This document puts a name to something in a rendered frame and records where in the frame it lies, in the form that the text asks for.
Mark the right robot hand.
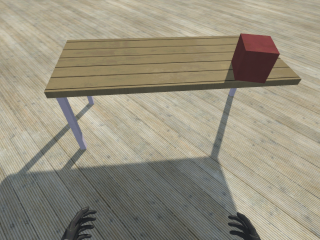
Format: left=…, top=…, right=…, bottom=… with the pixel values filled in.
left=228, top=212, right=261, bottom=240

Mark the left robot hand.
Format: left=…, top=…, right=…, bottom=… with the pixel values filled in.
left=61, top=206, right=97, bottom=240

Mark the carton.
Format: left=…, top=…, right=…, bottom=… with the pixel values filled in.
left=231, top=33, right=280, bottom=84

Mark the table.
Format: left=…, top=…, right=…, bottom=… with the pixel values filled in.
left=44, top=35, right=301, bottom=150

